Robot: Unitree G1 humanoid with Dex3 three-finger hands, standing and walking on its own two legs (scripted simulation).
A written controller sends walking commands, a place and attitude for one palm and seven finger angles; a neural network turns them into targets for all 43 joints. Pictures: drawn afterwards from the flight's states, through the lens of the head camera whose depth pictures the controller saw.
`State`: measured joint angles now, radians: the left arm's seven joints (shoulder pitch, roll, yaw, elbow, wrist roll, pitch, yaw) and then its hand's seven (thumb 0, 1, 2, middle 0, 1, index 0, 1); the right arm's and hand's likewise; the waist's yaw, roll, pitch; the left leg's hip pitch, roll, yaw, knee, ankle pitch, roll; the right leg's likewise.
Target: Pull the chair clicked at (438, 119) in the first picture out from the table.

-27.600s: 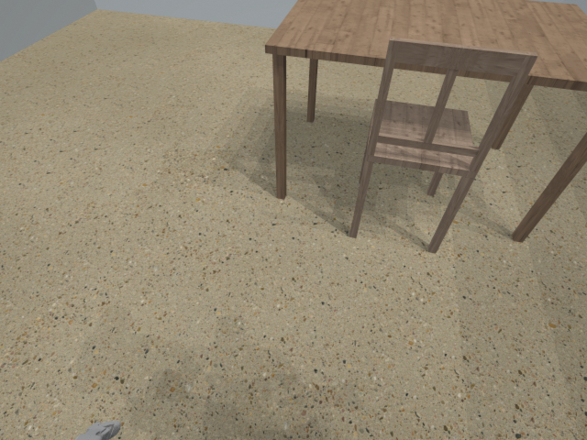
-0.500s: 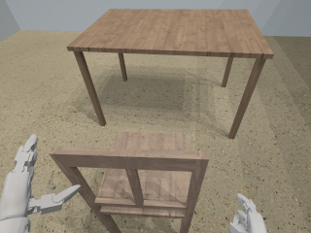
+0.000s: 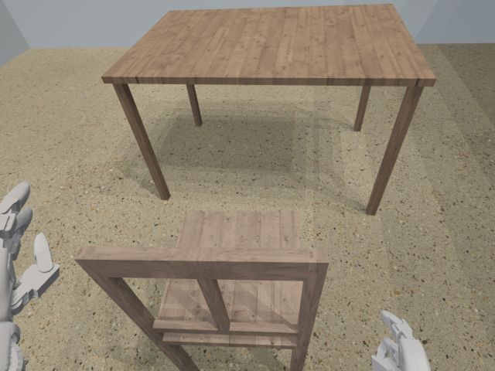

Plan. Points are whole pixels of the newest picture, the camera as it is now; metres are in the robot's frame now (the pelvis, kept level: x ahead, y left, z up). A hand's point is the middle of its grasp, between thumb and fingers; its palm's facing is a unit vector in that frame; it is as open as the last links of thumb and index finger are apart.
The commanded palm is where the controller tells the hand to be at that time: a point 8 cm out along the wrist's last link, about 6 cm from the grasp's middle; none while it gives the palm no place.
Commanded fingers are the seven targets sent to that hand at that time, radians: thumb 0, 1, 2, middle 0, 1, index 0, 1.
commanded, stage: draw the hand back to the body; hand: left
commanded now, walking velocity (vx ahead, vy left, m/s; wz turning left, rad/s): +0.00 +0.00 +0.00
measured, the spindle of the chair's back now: (215, 303) +0.26 +0.11 -0.10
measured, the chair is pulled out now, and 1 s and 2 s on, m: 0.65 0.65 0.65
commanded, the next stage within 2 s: step back with the hand held close in 0.16 s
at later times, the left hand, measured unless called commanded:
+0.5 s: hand (51, 269) +0.19 +0.27 +0.15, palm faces +0.39 -0.77 -0.50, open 7.4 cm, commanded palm +0.13 +0.31 +0.18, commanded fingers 0.00 0.90 0.90 -0.20 -0.30 -0.20 -0.30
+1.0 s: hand (4, 334) +0.12 +0.28 +0.15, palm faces +0.45 -0.77 -0.45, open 7.4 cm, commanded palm +0.05 +0.31 +0.18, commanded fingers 0.00 0.90 0.90 -0.20 -0.30 -0.20 -0.30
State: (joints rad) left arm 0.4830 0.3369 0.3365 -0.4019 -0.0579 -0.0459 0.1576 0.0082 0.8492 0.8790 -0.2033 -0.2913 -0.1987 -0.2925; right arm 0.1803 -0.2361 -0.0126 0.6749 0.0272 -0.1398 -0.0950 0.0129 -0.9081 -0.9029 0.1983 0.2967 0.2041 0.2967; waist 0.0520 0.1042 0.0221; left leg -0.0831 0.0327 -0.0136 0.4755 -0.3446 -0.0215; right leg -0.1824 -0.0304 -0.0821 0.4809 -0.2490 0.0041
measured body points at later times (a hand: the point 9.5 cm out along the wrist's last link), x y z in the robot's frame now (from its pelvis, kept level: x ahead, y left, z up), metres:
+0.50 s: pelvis -0.02 +0.01 +0.00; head +0.00 -0.01 +0.45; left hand +0.17 +0.31 +0.18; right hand +0.16 -0.22 -0.09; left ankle -0.05 +0.13 -0.74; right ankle +0.01 -0.12 -0.74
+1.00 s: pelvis -0.09 +0.02 -0.01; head -0.08 +0.02 +0.44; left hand +0.09 +0.32 +0.17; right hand +0.07 -0.23 -0.09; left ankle -0.05 +0.13 -0.74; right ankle +0.01 -0.12 -0.74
